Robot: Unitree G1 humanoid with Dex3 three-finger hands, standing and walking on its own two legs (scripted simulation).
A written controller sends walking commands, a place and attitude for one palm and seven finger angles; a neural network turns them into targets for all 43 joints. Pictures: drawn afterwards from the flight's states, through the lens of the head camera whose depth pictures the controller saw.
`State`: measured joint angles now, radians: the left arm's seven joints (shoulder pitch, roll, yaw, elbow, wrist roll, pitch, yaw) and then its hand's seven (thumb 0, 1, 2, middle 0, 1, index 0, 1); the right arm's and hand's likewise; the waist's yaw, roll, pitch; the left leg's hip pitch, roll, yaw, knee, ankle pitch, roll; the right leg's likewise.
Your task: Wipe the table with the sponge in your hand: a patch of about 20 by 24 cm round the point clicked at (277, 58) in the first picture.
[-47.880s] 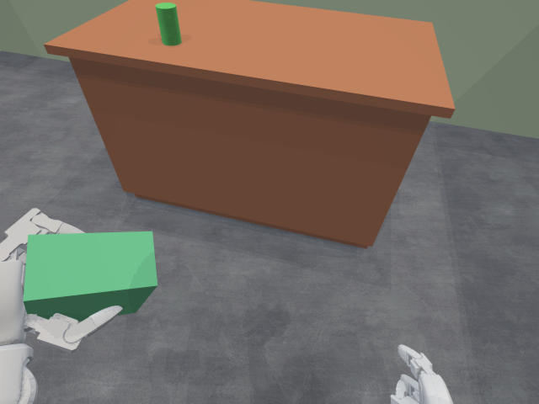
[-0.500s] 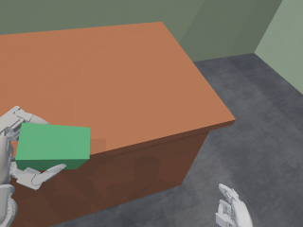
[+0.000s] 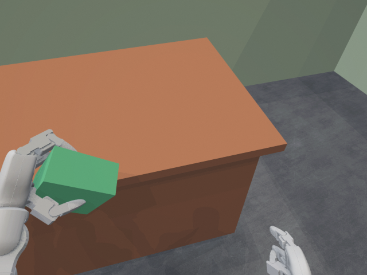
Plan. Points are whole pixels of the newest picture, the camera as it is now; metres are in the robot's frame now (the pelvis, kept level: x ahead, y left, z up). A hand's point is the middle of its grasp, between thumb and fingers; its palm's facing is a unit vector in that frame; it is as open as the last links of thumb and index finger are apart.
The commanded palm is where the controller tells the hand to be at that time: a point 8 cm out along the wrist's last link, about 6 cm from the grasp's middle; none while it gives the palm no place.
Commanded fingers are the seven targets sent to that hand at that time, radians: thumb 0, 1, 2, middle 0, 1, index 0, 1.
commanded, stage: turn the palm down, sponge in hand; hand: left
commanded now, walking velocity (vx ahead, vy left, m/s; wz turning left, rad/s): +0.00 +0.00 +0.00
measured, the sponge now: (82, 186) +0.24 +0.22 +0.12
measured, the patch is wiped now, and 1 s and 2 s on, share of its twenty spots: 0.00 0.00 0.00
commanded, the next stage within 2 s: move the sponge above the wiping area in 1.82 s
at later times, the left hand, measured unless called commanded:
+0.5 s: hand (47, 155) +0.25 +0.26 +0.19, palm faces +0.36 -0.45 -0.82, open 10.5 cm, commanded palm +0.21 +0.29 +0.24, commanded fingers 0.00 0.10 1.30 -1.20 -1.60 -1.20 -1.60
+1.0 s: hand (8, 147) +0.25 +0.32 +0.21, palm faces +0.30 -0.20 -0.93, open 10.5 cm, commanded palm +0.20 +0.30 +0.27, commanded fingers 0.00 0.10 1.30 -1.20 -1.60 -1.20 -1.60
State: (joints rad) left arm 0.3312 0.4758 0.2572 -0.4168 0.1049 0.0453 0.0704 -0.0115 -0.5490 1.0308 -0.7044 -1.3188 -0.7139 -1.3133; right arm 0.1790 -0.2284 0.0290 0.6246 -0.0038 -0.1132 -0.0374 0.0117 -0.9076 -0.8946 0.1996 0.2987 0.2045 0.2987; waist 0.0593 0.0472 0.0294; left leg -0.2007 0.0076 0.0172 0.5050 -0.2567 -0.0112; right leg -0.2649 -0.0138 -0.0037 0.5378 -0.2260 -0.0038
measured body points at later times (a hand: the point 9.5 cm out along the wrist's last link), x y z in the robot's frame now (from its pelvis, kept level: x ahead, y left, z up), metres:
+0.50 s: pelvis +0.03 -0.01 +0.00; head +0.03 -0.05 +0.45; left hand +0.22 +0.28 +0.24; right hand +0.23 -0.24 -0.09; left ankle +0.01 +0.13 -0.73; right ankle +0.04 -0.11 -0.73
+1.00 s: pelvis +0.02 +0.02 +0.01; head +0.01 -0.02 +0.46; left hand +0.23 +0.33 +0.26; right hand +0.27 -0.16 -0.07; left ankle +0.01 +0.13 -0.73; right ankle +0.04 -0.11 -0.73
